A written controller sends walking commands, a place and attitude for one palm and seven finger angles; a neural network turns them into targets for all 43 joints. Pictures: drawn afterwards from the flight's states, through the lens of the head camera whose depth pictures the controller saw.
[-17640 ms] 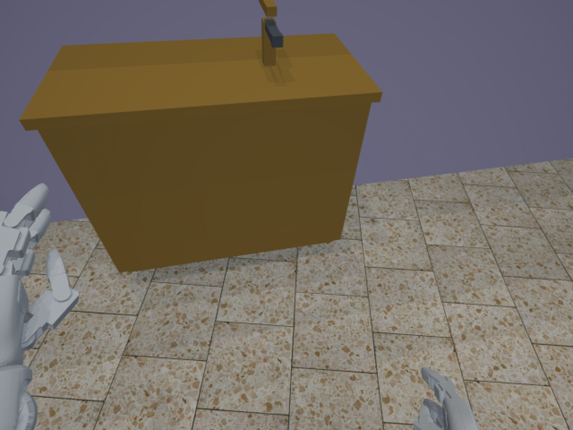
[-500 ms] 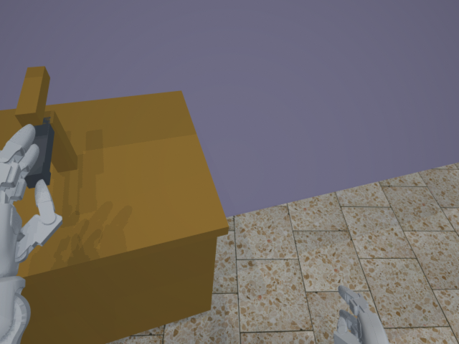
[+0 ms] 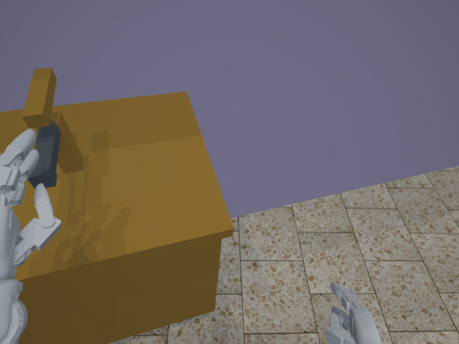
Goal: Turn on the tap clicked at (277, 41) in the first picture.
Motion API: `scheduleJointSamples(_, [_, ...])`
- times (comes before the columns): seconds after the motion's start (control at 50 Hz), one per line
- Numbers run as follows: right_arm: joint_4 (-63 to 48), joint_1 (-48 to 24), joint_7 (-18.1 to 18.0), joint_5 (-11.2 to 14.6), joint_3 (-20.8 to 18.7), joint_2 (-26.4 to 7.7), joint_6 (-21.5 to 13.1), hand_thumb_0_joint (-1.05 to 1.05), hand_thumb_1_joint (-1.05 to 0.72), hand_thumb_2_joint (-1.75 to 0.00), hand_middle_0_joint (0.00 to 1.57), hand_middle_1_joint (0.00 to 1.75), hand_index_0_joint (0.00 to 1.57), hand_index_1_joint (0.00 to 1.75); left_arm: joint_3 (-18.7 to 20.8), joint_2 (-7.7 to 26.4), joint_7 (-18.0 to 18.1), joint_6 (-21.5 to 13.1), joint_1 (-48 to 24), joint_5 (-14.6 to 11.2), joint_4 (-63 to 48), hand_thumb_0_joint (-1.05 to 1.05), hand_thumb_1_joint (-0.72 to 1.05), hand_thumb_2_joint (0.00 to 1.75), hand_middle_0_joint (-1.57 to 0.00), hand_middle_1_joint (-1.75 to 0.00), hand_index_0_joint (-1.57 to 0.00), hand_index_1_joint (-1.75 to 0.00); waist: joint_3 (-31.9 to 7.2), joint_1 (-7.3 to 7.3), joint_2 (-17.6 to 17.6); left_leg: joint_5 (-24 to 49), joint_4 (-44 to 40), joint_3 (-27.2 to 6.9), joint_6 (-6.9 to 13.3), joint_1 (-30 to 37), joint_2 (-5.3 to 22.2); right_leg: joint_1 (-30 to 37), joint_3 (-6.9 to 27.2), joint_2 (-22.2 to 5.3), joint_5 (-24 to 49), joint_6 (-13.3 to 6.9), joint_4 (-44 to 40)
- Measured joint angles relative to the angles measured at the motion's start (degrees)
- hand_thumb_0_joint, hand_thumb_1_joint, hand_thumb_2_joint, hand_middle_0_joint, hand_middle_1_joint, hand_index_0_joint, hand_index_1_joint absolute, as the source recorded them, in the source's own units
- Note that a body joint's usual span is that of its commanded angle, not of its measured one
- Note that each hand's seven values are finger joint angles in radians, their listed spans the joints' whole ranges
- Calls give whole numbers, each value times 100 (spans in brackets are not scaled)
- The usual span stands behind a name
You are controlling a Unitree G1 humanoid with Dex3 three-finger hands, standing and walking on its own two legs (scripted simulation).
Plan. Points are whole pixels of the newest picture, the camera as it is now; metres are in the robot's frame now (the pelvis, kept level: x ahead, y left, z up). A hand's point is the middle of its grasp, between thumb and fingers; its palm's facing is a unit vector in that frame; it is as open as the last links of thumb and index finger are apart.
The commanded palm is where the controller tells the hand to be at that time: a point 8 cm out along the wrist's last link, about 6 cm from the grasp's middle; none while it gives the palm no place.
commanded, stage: look again from close up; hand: left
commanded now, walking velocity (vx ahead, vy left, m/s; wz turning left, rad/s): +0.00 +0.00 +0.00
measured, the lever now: (42, 176) +0.30 +0.33 +0.13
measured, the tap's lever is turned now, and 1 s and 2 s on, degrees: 0 0 0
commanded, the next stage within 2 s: turn the palm inward beside the body in 0.16 s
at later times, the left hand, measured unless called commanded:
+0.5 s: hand (74, 218) +0.22 +0.23 +0.17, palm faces +0.36 -0.87 -0.33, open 7.4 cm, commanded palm +0.15 +0.27 +0.18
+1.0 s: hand (79, 232) +0.20 +0.21 +0.17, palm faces +0.52 -0.81 -0.27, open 7.4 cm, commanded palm +0.14 +0.25 +0.18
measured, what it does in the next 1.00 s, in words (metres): shifts its weight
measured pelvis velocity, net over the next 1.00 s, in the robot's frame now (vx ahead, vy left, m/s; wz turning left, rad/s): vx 0.01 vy -0.07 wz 0.08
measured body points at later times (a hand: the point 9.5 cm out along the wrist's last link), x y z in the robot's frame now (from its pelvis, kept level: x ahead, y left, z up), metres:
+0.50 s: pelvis -0.01 -0.02 +0.00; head -0.02 -0.03 +0.45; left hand +0.20 +0.27 +0.18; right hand +0.19 -0.22 -0.09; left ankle +0.00 +0.06 -0.74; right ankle +0.01 -0.13 -0.74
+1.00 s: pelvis +0.01 -0.07 -0.01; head +0.00 -0.09 +0.44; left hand +0.17 +0.25 +0.19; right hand +0.24 -0.28 -0.09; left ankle +0.00 +0.06 -0.74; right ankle +0.01 -0.13 -0.74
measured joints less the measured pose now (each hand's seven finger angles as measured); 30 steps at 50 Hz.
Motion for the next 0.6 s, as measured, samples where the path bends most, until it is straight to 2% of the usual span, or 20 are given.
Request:
scheduleJointSamples(0.26, [23, 105, -31, 14, -72, -69, 26, 1, -90, -89, 21, 30, 20, 30, 5, 26, 9, -19, 96, -5, 70, 1, 89, 90, -21, -31, -21, -30, -66, -81, 8, 34, -34, 11, 4, 20, 14, 30, 12, 17, 55, -4, -65])
scheduleJointSamples(0.28, [-116, 205, -142, 75, 7, -116, 37, 1, -90, -89, 21, 30, 20, 30, -14, 213, -24, -39, -148, 51, 154, 1, 89, 90, -21, -31, -21, -30, -34, -57, 13, 20, 49, -43, 3, -63, 8, -55, 10, 33, -86, 44, 90])
scheduleJointSamples(0.3, [-127, 284, -160, -38, 8, -116, -56, 1, -90, -90, 21, 30, 20, 30, 19, 462, -144, -61, -643, 263, 399, 1, 89, 90, -21, -31, -21, -30, 36, 18, -29, 24, 103, -106, -4, -102, -51, -123, 72, 37, -63, -27, 275])
scheduleJointSamples(0.32, [-7, 284, -70, -137, -1, -103, -132, 1, -90, -90, 21, 30, 20, 30, 76, 585, -268, 7, -1109, 257, 673, 1, 89, 90, -21, -31, -21, -30, 46, 66, -74, 59, 88, -151, -36, -112, -121, -187, 124, 17, -137, -121, 427])
scheduleJointSamples(0.38, [414, 122, 189, -247, 102, -143, -207, 1, -90, -90, 21, 30, 20, 30, 331, 372, -525, 573, -1672, -278, 986, 1, 89, 90, -21, -31, -21, -30, -144, 100, -51, 153, -76, -116, -88, -20, -229, -243, 271, -36, -261, -194, 583])
scheduleJointSamples(0.42, [523, 11, 297, -219, 153, -201, -184, 1, -90, -89, 21, 30, 20, 30, 302, 111, -567, 932, -1534, -376, 886, 1, 89, 90, -20, -31, -21, -30, -264, 63, 109, 121, -60, -90, -60, 18, -208, -175, 296, -17, -301, -109, 525])
scheduleJointSamples(0.5, [471, -221, 362, -210, 164, -188, -55, 1, -90, -89, 21, 30, 20, 30, -152, -104, -521, 1276, -715, -194, 396, 1, 90, 90, -20, -31, -20, -30, -325, -50, 273, 61, 57, -121, -86, -21, -144, -188, 259, 42, -318, -119, 587])
scheduleJointSamples(0.54, [436, -304, 300, -211, 136, -147, -16, 1, -90, -89, 21, 30, 20, 30, -285, -111, -403, 1210, -416, -246, 269, 1, 90, 90, -20, -31, -21, -30, -336, -26, 269, 30, 159, -162, -133, -100, -102, -247, 213, 80, -351, -175, 664])
scheduleJointSamples(0.6, [487, -409, 170, -197, 91, -115, 6, 1, -90, -89, 21, 30, 20, 30, -205, -69, -127, 1032, -349, -327, 310, 1, 89, 90, -21, -31, -21, -30, -316, 88, 222, -17, 333, -287, -221, -223, -27, -296, 81, 150, -394, -270, 745])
